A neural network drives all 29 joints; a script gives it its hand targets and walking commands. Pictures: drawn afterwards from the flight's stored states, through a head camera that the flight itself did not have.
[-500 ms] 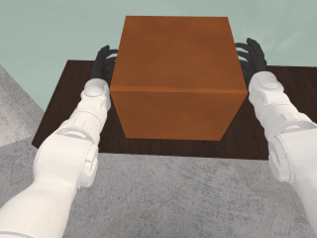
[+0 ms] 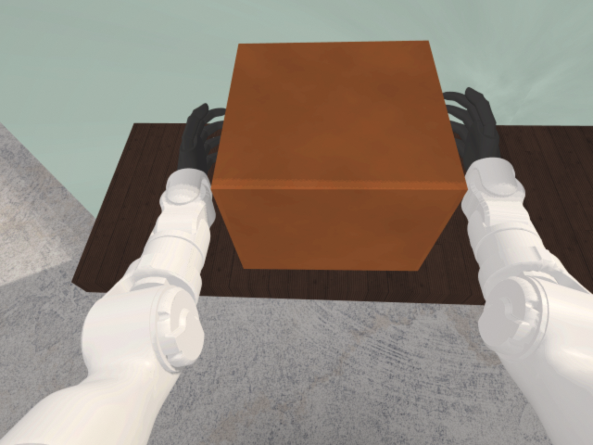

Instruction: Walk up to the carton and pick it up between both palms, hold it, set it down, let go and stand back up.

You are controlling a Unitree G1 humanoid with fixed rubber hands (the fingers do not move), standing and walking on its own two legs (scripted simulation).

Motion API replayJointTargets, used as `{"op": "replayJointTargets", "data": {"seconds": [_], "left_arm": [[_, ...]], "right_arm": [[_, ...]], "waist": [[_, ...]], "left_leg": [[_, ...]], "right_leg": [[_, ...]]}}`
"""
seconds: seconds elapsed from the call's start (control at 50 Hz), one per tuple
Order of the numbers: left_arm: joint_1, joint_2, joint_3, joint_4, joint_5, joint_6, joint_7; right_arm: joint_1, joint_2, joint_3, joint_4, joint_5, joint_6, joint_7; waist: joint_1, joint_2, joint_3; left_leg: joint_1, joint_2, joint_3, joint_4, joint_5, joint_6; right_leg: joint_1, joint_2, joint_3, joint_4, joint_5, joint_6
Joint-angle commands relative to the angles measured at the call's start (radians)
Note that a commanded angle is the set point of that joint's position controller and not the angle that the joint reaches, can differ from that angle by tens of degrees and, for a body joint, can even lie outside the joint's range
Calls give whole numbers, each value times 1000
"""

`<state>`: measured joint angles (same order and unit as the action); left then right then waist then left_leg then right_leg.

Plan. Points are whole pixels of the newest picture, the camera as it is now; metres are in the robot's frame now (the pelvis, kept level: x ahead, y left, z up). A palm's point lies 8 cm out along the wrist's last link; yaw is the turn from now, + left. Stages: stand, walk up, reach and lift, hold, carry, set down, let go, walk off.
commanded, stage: reach and lift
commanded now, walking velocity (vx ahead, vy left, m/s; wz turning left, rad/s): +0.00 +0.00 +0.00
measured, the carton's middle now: (331, 161) +0.52 +0.00 +0.02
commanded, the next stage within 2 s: none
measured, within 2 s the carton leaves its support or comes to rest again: leaves its support in 1.12 s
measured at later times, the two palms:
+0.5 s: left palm (195, 167) +0.45 +0.18 +0.08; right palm (478, 155) +0.47 -0.18 +0.09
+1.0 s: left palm (195, 188) +0.42 +0.18 +0.08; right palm (492, 179) +0.43 -0.19 +0.09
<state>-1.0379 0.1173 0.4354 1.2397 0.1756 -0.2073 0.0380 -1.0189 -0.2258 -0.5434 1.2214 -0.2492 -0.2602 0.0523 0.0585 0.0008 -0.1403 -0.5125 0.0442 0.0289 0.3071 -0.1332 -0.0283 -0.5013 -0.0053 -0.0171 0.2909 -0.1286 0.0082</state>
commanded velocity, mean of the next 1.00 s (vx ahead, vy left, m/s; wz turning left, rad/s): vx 0.00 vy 0.00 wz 0.00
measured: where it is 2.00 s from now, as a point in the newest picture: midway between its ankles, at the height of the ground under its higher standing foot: outside the picture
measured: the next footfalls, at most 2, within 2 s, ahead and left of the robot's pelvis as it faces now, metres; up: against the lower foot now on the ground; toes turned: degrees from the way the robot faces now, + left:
none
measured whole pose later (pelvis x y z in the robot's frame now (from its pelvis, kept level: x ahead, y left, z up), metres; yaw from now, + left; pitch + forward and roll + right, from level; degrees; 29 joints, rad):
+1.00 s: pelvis +0.00 +0.00 +0.00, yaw +0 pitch +12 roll -1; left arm -0.77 0.06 0.32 0.87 0.14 -0.02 0.04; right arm -0.80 -0.17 -0.34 1.04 -0.10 -0.21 -0.01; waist 0.03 -0.01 -0.10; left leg -0.37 0.06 0.03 0.32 -0.16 -0.03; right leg -0.34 0.00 -0.03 0.28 -0.14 0.00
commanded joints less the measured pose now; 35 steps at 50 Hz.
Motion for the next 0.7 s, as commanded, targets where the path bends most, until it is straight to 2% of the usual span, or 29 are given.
{"op": "replayJointTargets", "data": {"seconds": [0.0,0.02,0.08,0.14,0.2,0.3,0.32,0.38,0.4,0.48,0.56,0.68], "left_arm": [[-385,-444,-150,-52,64,22,-98],[-374,-446,-151,-63,62,28,-99],[-346,-473,-175,-91,65,54,-98],[-316,-484,-183,-119,63,76,-96],[-275,-509,-208,-158,61,99,-92],[-242,-504,-204,-179,66,111,-106],[-233,-508,-207,-184,67,112,-110],[-222,-539,-238,-226,58,118,-106],[-205,-537,-236,-224,62,121,-106],[-193,-523,-228,-231,65,131,-118],[-174,-530,-257,-268,55,144,-121],[-157,-523,-298,-318,35,163,-124]], "right_arm": [[-380,420,167,7,-94,-5,158],[-374,425,169,3,-93,-2,158],[-359,437,165,-1,-95,1,161],[-350,442,170,-3,-88,6,165],[-320,454,176,2,-82,10,161],[-307,489,214,-50,-71,12,149],[-297,496,220,-45,-72,14,146],[-282,504,227,-57,-68,7,143],[-269,511,237,-64,-65,7,141],[-269,516,260,-96,-62,13,130],[-244,524,291,-108,-40,12,119],[-242,531,355,-159,7,16,109]], "waist": [[-46,-63,-508],[-49,-69,-499],[-47,-23,-476],[-38,-18,-454],[-45,-3,-449],[-47,-39,-448],[-48,-30,-435],[-43,1,-468],[-42,-7,-474],[-48,-46,-445],[-53,-37,-463],[-49,-37,-479]], "left_leg": [[401,-4,69,84,406,-3],[401,-5,69,82,405,0],[461,0,58,100,462,-8],[514,6,52,119,517,-3],[589,13,42,148,600,-6],[450,-8,53,113,509,12],[457,-6,47,108,514,14],[564,5,37,138,604,0],[556,2,43,142,612,1],[422,-11,52,94,498,13],[470,-13,50,107,546,7],[391,-23,52,84,497,4]], "right_leg": [[164,22,-101,33,396,33],[171,22,-100,33,402,35],[116,24,-110,33,390,32],[59,30,-119,22,359,28],[-3,35,-127,10,350,19],[178,15,-103,48,484,41],[167,13,-106,55,497,46],[63,27,-124,33,442,30],[88,27,-119,29,461,23],[249,13,-102,66,544,47],[243,18,-103,54,566,40],[360,15,-92,80,630,47]]}}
